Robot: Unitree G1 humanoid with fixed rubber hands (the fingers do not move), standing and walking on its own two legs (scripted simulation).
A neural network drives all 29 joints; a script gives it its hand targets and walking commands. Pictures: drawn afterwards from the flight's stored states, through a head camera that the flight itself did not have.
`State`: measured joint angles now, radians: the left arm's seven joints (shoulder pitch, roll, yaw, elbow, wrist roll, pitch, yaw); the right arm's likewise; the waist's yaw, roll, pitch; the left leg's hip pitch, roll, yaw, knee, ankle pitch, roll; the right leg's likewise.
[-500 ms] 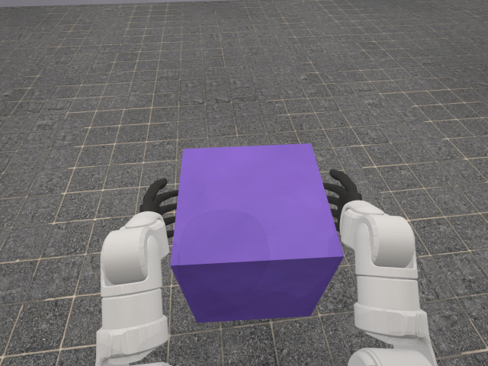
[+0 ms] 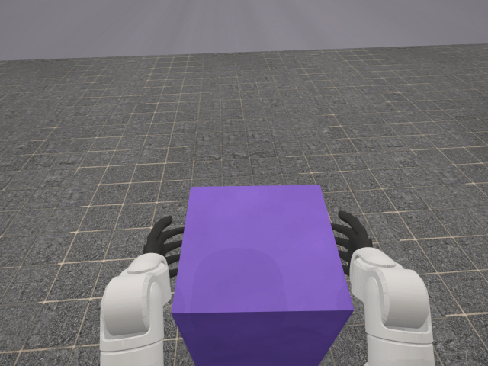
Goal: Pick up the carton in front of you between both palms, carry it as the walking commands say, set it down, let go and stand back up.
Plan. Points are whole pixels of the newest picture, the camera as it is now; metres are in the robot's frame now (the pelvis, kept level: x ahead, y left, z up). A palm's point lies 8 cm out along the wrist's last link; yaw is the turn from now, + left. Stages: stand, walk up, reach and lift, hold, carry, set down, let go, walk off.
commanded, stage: carry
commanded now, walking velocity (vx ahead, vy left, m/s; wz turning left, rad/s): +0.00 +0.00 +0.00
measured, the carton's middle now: (256, 280) +0.27 +0.00 +0.03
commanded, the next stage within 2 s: none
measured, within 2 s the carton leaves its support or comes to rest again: neither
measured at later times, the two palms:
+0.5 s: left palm (178, 174) +0.46 +0.15 +0.11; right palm (328, 175) +0.45 -0.15 +0.11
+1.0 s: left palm (178, 180) +0.47 +0.16 +0.09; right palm (322, 177) +0.47 -0.14 +0.09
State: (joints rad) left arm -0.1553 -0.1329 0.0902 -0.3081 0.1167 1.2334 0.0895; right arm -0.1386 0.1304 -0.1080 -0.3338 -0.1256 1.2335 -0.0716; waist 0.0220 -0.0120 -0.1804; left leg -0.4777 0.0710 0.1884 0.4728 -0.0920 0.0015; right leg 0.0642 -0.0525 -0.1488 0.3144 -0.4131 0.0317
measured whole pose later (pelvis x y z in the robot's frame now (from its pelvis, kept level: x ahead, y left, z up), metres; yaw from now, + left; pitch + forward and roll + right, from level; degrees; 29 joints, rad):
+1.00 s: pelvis +0.21 +0.01 +0.00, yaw +1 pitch +3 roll +0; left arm -0.16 -0.13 0.10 -0.24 0.13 1.19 0.08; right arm -0.15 0.13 -0.11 -0.25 -0.14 1.19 -0.07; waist 0.00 0.01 -0.14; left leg -0.19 0.07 0.17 0.54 -0.40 -0.01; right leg -0.32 -0.07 -0.18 0.57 -0.29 -0.01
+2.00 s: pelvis +0.16 +0.01 +0.00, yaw +1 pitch +2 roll +0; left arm -0.23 -0.15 0.18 0.19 0.24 0.74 0.03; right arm -0.23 0.14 -0.19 0.18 -0.25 0.74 -0.01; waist 0.00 0.00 -0.10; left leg -0.25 0.04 0.17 0.54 -0.32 0.02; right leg -0.36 -0.09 -0.17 0.51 -0.18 -0.01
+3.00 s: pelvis +0.11 -0.01 -0.06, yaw +10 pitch +23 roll +0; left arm -0.69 -0.09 0.40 0.62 0.29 0.17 -0.01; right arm -0.61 0.18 -0.46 0.47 -0.29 0.20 -0.04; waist -0.05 0.02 0.10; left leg -1.01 -0.07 -0.09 0.96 -0.35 0.00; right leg -1.05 0.05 0.05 0.91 -0.27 0.01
